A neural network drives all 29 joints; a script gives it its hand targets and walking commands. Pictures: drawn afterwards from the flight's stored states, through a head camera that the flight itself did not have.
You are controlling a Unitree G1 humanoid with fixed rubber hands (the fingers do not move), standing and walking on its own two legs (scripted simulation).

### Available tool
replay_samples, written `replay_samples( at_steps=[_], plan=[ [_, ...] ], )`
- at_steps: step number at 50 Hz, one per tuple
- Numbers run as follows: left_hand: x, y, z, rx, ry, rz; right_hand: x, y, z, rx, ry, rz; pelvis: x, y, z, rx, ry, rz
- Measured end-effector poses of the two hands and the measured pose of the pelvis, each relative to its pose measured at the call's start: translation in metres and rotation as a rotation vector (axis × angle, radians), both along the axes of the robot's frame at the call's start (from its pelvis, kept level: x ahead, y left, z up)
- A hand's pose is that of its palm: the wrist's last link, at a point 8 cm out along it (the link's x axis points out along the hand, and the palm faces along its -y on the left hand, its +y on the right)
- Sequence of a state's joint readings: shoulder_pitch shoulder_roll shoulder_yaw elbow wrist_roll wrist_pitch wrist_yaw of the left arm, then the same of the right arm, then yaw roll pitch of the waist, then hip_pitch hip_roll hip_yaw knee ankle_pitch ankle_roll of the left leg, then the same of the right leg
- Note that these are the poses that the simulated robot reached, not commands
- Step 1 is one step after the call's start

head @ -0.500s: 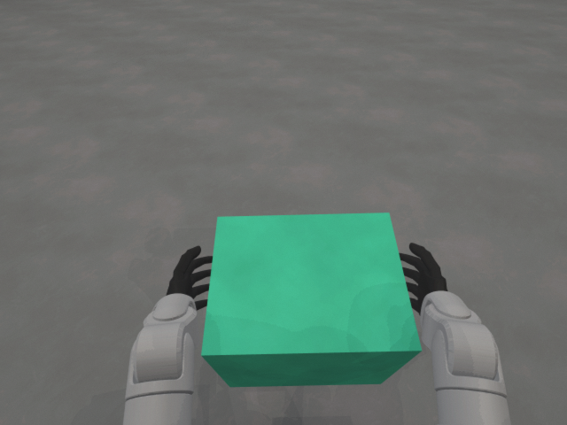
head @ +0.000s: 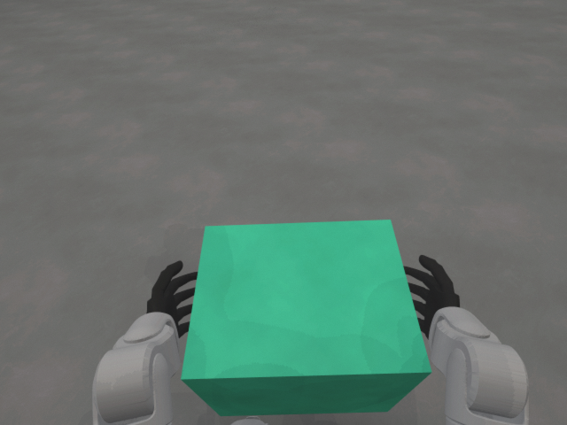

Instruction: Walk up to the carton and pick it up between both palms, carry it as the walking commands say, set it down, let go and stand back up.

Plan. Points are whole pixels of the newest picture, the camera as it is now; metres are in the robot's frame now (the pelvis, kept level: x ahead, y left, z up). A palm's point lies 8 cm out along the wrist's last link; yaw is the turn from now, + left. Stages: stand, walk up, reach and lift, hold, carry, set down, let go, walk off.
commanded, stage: carry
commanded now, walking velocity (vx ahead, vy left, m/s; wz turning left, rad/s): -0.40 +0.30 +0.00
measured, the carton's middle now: (300, 323) +0.28 +0.00 +0.01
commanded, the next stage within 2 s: none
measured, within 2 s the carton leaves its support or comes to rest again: neither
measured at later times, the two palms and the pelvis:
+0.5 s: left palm out of the picture -0.01 +0.30 +0.11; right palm out of the picture -0.02 -0.03 +0.07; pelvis -0.26 +0.15 +0.01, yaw -2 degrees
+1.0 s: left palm out of the picture -0.27 +0.50 +0.08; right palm out of the picture -0.25 +0.17 +0.10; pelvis -0.52 +0.31 +0.02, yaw +0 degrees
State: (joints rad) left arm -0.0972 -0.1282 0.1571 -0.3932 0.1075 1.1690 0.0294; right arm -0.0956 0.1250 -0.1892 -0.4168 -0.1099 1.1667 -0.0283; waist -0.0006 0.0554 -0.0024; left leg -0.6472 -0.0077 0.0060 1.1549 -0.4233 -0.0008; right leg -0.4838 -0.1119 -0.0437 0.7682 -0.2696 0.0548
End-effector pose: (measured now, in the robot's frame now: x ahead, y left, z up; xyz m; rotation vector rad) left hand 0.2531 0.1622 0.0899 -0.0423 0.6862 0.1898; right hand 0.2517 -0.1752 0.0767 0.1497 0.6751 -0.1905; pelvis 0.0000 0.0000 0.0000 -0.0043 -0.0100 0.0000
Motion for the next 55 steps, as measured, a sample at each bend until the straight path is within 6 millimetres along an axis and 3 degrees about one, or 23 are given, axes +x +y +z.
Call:
replay_samples(
  at_steps=[7,11,20,24,30,35,40,43,46,52,55],
  plan=[
    [-0.061,0.056,-0.018,-0.096,-0.032,-0.032,-0.068,0.057,0.023,-0.124,-0.032,-0.014,-0.068,0.053,-0.008,0.006,0.004,0.002],
    [-0.107,0.083,-0.021,-0.093,0.015,-0.029,-0.108,0.085,0.023,-0.147,0.015,0.010,-0.111,0.074,-0.001,-0.023,0.003,-0.016],
    [-0.205,0.122,0.013,0.043,-0.048,-0.004,-0.203,0.123,0.003,0.015,-0.053,0.011,-0.211,0.125,-0.008,0.019,0.027,-0.051],
    [-0.254,0.136,0.018,0.057,0.017,-0.014,-0.262,0.138,-0.005,0.058,0.015,-0.013,-0.247,0.144,0.007,0.036,-0.013,-0.031],
    [-0.305,0.157,0.029,0.016,-0.014,-0.049,-0.318,0.158,0.029,0.001,-0.019,-0.038,-0.305,0.172,0.022,0.062,-0.010,-0.025],
    [-0.344,0.197,0.039,0.014,-0.066,-0.035,-0.351,0.197,0.043,-0.028,-0.069,-0.014,-0.360,0.208,0.021,0.068,0.025,0.005],
    [-0.404,0.259,0.008,0.003,0.000,-0.002,-0.399,0.259,0.019,-0.050,-0.004,0.027,-0.416,0.259,0.007,0.053,0.052,0.013],
    [-0.451,0.297,-0.017,-0.033,0.102,0.019,-0.440,0.297,0.005,-0.079,0.096,0.051,-0.450,0.280,0.013,0.037,0.033,-0.010],
    [-0.494,0.320,-0.028,-0.082,0.155,0.042,-0.474,0.322,0.005,-0.128,0.150,0.082,-0.480,0.295,0.020,-0.015,0.039,0.006],
    [-0.537,0.349,0.001,-0.080,-0.023,0.063,-0.514,0.350,0.035,-0.102,-0.029,0.069,-0.543,0.325,0.017,0.001,0.078,-0.015],
    [-0.556,0.355,0.019,-0.016,-0.086,0.033,-0.542,0.356,0.033,-0.054,-0.091,0.041,-0.575,0.341,0.010,0.024,0.095,-0.041]
  ],
)
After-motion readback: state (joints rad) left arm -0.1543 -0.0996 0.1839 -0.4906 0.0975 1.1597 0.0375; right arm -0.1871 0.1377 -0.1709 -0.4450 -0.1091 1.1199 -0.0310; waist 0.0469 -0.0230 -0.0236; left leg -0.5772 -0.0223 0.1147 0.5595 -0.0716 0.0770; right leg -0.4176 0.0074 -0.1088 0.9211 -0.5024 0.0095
